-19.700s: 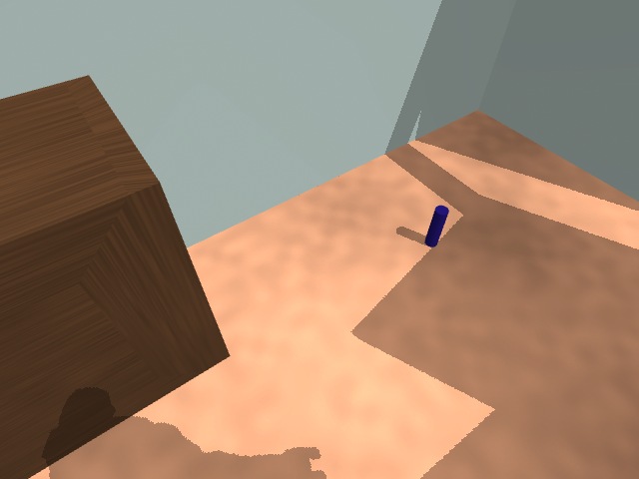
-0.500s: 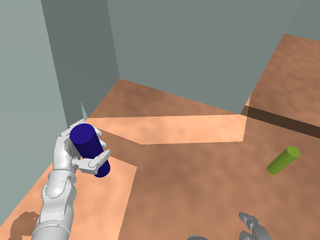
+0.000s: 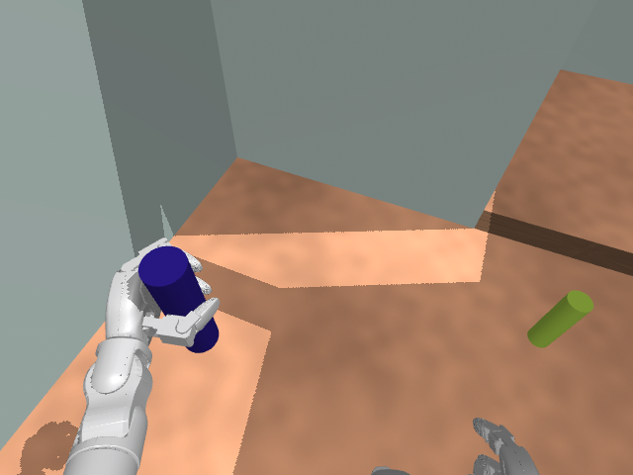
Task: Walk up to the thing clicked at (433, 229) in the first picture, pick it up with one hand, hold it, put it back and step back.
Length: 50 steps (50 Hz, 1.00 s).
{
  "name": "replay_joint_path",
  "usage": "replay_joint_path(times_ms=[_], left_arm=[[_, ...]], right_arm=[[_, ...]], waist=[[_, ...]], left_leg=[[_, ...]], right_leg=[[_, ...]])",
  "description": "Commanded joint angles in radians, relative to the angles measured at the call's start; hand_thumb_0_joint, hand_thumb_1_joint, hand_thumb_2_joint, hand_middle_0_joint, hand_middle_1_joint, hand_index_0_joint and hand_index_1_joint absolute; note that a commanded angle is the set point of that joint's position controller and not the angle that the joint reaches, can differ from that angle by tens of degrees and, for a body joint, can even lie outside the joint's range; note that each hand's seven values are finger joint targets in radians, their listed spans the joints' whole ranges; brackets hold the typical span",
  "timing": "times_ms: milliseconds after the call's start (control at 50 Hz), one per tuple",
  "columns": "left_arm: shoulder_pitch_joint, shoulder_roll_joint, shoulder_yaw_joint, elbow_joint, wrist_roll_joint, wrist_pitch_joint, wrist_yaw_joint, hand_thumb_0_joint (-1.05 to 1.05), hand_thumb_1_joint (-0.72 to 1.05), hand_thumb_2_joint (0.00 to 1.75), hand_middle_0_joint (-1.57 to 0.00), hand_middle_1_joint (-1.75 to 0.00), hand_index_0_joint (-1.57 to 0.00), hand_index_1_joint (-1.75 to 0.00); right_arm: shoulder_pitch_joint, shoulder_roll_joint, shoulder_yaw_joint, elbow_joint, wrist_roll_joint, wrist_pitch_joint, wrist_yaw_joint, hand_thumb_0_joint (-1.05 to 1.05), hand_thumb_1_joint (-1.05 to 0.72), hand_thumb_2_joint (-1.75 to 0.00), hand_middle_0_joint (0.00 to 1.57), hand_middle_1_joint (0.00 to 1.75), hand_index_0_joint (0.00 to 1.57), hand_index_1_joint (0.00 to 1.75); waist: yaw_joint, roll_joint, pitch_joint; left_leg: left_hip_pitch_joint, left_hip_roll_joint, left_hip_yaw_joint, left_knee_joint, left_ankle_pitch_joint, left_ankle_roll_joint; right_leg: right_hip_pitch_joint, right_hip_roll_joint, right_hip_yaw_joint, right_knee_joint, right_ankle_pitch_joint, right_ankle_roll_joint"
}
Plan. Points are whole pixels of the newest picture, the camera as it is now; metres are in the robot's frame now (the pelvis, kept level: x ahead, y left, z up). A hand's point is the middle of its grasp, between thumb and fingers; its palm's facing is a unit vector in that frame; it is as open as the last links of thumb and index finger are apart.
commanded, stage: crouch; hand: left
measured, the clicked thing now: (185, 306) +0.32 +0.17 +0.03
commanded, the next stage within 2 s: lower in 1.78 s
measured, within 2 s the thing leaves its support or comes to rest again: neither
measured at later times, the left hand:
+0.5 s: hand (211, 343) +0.36 +0.18 -0.17, palm faces +0.07 -1.00 -0.01, open 7.8 cm
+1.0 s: hand (222, 379) +0.37 +0.19 -0.39, palm faces +0.11 -0.99 -0.02, open 7.8 cm
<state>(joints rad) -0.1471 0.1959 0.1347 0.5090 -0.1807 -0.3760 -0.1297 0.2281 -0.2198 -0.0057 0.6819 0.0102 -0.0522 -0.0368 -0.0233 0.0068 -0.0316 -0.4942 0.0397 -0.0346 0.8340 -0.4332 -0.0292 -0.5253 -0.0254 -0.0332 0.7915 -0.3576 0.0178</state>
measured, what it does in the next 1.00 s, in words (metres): lowers itself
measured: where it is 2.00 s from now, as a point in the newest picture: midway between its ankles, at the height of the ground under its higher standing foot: outside the picture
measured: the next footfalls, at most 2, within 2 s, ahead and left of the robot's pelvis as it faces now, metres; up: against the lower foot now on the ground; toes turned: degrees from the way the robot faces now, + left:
none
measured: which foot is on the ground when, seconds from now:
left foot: down 0.00-1.00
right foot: down 0.00-1.00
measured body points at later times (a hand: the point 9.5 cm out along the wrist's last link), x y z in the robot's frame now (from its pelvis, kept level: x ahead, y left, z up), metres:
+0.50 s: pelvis -0.04 +0.00 -0.15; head +0.11 +0.02 +0.27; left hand +0.35 +0.23 -0.17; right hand +0.08 -0.26 -0.27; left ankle +0.00 +0.14 -0.70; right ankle +0.03 -0.13 -0.70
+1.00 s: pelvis -0.09 +0.01 -0.34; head +0.11 +0.05 +0.06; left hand +0.36 +0.25 -0.38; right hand +0.01 -0.27 -0.46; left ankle -0.01 +0.14 -0.70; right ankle +0.02 -0.13 -0.70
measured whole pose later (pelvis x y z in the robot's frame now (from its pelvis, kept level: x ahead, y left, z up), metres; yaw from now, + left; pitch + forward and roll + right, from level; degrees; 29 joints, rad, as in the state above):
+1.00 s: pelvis -0.09 +0.01 -0.34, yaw -1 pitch +32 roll -4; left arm -0.70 0.38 0.41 1.15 -0.06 -0.80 -0.13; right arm 0.10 -0.27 0.04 0.72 -0.13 -0.04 0.09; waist -0.16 -0.03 -0.11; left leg -2.04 -0.03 -0.11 2.20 -0.71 -0.05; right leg -2.07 -0.05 -0.01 2.11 -0.59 0.03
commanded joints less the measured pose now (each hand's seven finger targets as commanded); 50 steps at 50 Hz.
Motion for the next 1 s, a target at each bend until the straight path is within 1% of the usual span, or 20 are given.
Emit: replay_joint_path(times_ms=[0,20,80,100,120,140,260,320,340,380,400,460,480,540,660,720,820,900,920,980], left_arm=[[-0.279,0.116,0.085,-0.154,-0.018,-0.088,0.008,0.0,0.32,1.27,-1.28,-1.41,-1.3,-1.4],[-0.264,0.096,0.069,-0.125,-0.012,-0.1,0.009,0.0,0.33,1.27,-1.29,-1.41,-1.31,-1.4],[-0.327,0.127,0.114,-0.082,-0.004,-0.155,0.014,0.0,0.32,1.28,-1.31,-1.44,-1.33,-1.43],[-0.323,0.103,0.095,-0.06,-0.001,-0.177,0.009,0.0,0.33,1.29,-1.3,-1.45,-1.33,-1.44],[-0.388,0.141,0.122,-0.142,-0.001,-0.208,0.011,0.0,0.34,1.3,-1.32,-1.46,-1.34,-1.45],[-0.366,0.126,0.117,-0.017,0.008,-0.219,0.009,0.0,0.33,1.3,-1.32,-1.46,-1.34,-1.45],[-0.499,0.149,0.127,0.098,0.008,-0.373,-0.03,0.0,0.3,1.26,-1.29,-1.43,-1.31,-1.42],[-0.568,0.158,0.111,0.139,0.013,-0.423,-0.032,0.0,0.31,1.27,-1.28,-1.42,-1.3,-1.41],[-0.598,0.197,0.142,0.136,0.012,-0.437,-0.026,0.0,0.32,1.27,-1.26,-1.4,-1.28,-1.4],[-0.617,0.184,0.144,0.21,0.01,-0.447,-0.025,0.0,0.28,1.27,-1.28,-1.41,-1.29,-1.41],[-0.582,0.213,0.18,0.205,0.005,-0.455,-0.023,0.0,0.29,1.28,-1.26,-1.41,-1.27,-1.41],[-0.638,0.231,0.196,0.231,0.021,-0.463,-0.006,0.0,0.3,1.3,-1.29,-1.43,-1.3,-1.43],[-0.636,0.273,0.23,0.219,0.023,-0.466,-0.008,0.0,0.31,1.29,-1.28,-1.42,-1.29,-1.42],[-0.65,0.296,0.262,0.248,0.027,-0.469,-0.017,0.0,0.37,1.32,-1.3,-1.45,-1.31,-1.45],[-0.769,0.258,0.245,0.352,0.038,-0.494,-0.03,0.0,0.34,1.3,-1.32,-1.44,-1.33,-1.44],[-0.793,0.291,0.257,0.42,0.061,-0.513,-0.037,0.0,0.32,1.29,-1.34,-1.45,-1.35,-1.44],[-0.868,0.371,0.311,0.399,0.084,-0.538,-0.028,0.0,0.36,1.32,-1.38,-1.49,-1.39,-1.49],[-0.981,0.422,0.323,0.356,0.098,-0.541,0.002,0.0,0.33,1.35,-1.39,-1.51,-1.39,-1.51],[-1.021,0.41,0.305,0.356,0.105,-0.536,0.009,0.0,0.32,1.35,-1.39,-1.51,-1.39,-1.52],[-1.025,0.416,0.297,0.394,0.119,-0.521,0.027,0.0,0.3,1.32,-1.36,-1.47,-1.36,-1.48]], right_arm=[[-0.03,-0.138,-0.058,-0.118,-0.001,-0.032,-0.001,0.0,-0.89,-0.9,0.2,0.3,0.2,0.3],[-0.03,-0.133,-0.056,-0.117,-0.004,-0.032,0.004,0.0,-0.89,-0.9,0.2,0.3,0.2,0.3],[-0.023,-0.137,-0.063,-0.11,-0.015,-0.036,0.017,0.0,-0.89,-0.9,0.2,0.3,0.2,0.3],[-0.024,-0.135,-0.063,-0.106,-0.02,-0.039,0.022,0.0,-0.9,-0.9,0.2,0.3,0.2,0.3],[-0.03,-0.143,-0.072,-0.118,-0.021,-0.046,0.025,0.0,-0.9,-0.9,0.2,0.3,0.2,0.3],[-0.021,-0.142,-0.069,-0.1,-0.027,-0.046,0.026,0.0,-0.9,-0.9,0.2,0.3,0.2,0.3],[-0.009,-0.154,-0.065,-0.091,-0.046,-0.065,0.046,0.0,-0.9,-0.9,0.2,0.3,0.2,0.3],[-0.001,-0.161,-0.054,-0.089,-0.055,-0.069,0.052,0.0,-0.89,-0.9,0.2,0.3,0.2,0.3],[0.0,-0.172,-0.058,-0.097,-0.057,-0.068,0.051,0.0,-0.89,-0.9,0.2,0.3,0.2,0.3],[0.012,-0.182,-0.05,-0.085,-0.062,-0.06,0.056,0.0,-0.88,-0.9,0.2,0.3,0.2,0.3],[0.008,-0.191,-0.053,-0.099,-0.064,-0.056,0.058,0.0,-0.88,-0.9,0.2,0.3,0.2,0.3],[0.018,-0.193,-0.054,-0.08,-0.075,-0.039,0.062,0.0,-0.89,-0.9,0.2,0.3,0.2,0.3],[0.01,-0.198,-0.054,-0.077,-0.077,-0.036,0.062,0.0,-0.89,-0.9,0.2,0.3,0.2,0.3],[0.022,-0.213,-0.057,-0.065,-0.079,-0.019,0.069,0.0,-0.9,-0.9,0.2,0.3,0.2,0.3],[0.025,-0.216,-0.053,-0.03,-0.098,-0.019,0.086,0.0,-0.91,-0.91,0.2,0.3,0.2,0.3],[0.005,-0.226,-0.044,-0.03,-0.108,-0.021,0.099,0.0,-0.91,-0.91,0.2,0.3,0.2,0.3],[0.009,-0.247,-0.034,-0.034,-0.124,-0.009,0.113,0.0,-0.91,-0.91,0.2,0.3,0.2,0.3],[0.008,-0.254,-0.026,-0.017,-0.129,-0.004,0.116,0.0,-0.91,-0.91,0.2,0.3,0.2,0.3],[0.028,-0.257,-0.024,-0.004,-0.133,0.002,0.12,0.0,-0.91,-0.91,0.2,0.3,0.2,0.3],[0.016,-0.267,-0.017,0.0,-0.134,0.01,0.119,0.0,-0.91,-0.91,0.2,0.3,0.2,0.3]], waist=[[-0.006,-0.028,-0.195],[-0.012,-0.032,-0.193],[-0.013,-0.007,-0.218],[-0.02,-0.011,-0.235],[-0.011,0.04,-0.316],[-0.038,0.004,-0.296],[-0.066,0.027,-0.428],[-0.068,0.072,-0.539],[-0.058,0.08,-0.578],[-0.06,0.093,-0.618],[-0.04,0.102,-0.661],[-0.046,0.079,-0.722],[-0.034,0.101,-0.749],[-0.051,0.089,-0.797],[-0.118,0.036,-0.771],[-0.119,0.067,-0.729],[-0.099,0.147,-0.813],[-0.115,0.2,-0.827],[-0.137,0.228,-0.844],[-0.154,0.225,-0.816]], left_leg=[[-0.011,-0.037,0.036,-0.099,0.199,0.035],[-0.019,-0.038,0.035,-0.09,0.2,0.035],[-0.084,-0.041,0.037,-0.033,0.174,0.034],[-0.106,-0.04,0.032,-0.011,0.163,0.033],[-0.101,-0.044,0.037,0.024,0.18,0.03],[-0.149,-0.044,0.032,0.058,0.172,0.033],[-0.413,-0.047,0.005,0.293,0.053,0.032],[-0.513,-0.051,-0.003,0.413,0.026,0.031],[-0.56,-0.053,0.001,0.454,0.022,0.032],[-0.587,-0.054,-0.015,0.496,0.044,0.026],[-0.625,-0.059,-0.007,0.535,0.06,0.026],[-0.725,-0.061,0.0,0.614,0.076,0.032],[-0.728,-0.063,0.002,0.633,0.078,0.032],[-0.793,-0.063,0.001,0.71,0.106,0.038],[-0.981,-0.065,-0.001,0.876,0.046,0.046],[-1.056,-0.067,0.001,0.923,-0.032,0.04],[-1.069,-0.072,0.014,0.987,-0.072,0.029],[-1.112,-0.072,0.027,1.039,-0.155,0.028],[-1.108,-0.073,0.023,1.05,-0.146,0.025],[-1.138,-0.072,0.017,1.083,-0.155,0.025]], right_leg=[[0.091,0.021,-0.016,-0.087,0.205,-0.021],[0.085,0.02,-0.015,-0.075,0.207,-0.021],[0.021,0.018,-0.006,-0.019,0.185,-0.024],[-0.003,0.019,-0.007,0.01,0.175,-0.025],[-0.011,0.014,0.001,0.04,0.193,-0.026],[-0.054,0.016,0.003,0.068,0.192,-0.025],[-0.343,0.017,0.004,0.318,0.062,-0.037],[-0.479,0.015,0.01,0.434,0.024,-0.041],[-0.493,0.01,0.027,0.457,0.014,-0.038],[-0.581,0.017,0.002,0.537,0.016,-0.048],[-0.577,0.011,0.018,0.56,0.027,-0.046],[-0.596,0.007,0.033,0.628,0.048,-0.047],[-0.611,0.007,0.036,0.652,0.048,-0.047],[-0.663,0.009,0.025,0.727,0.08,-0.05],[-0.831,0.01,0.016,0.868,0.042,-0.044],[-0.952,0.011,-0.002,0.938,-0.045,-0.051],[-1.02,0.007,-0.021,1.035,-0.085,-0.053],[-1.076,0.003,-0.028,1.09,-0.143,-0.049],[-1.094,0.002,-0.032,1.109,-0.13,-0.051],[-1.148,-0.003,-0.042,1.151,-0.138,-0.05]])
